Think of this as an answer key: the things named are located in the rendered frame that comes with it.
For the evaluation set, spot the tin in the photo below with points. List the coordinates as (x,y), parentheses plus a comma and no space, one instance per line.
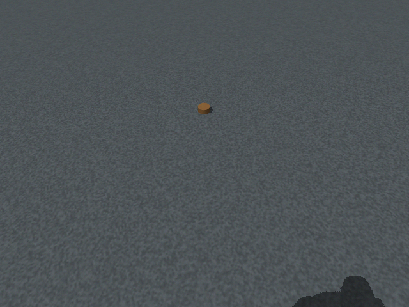
(203,108)

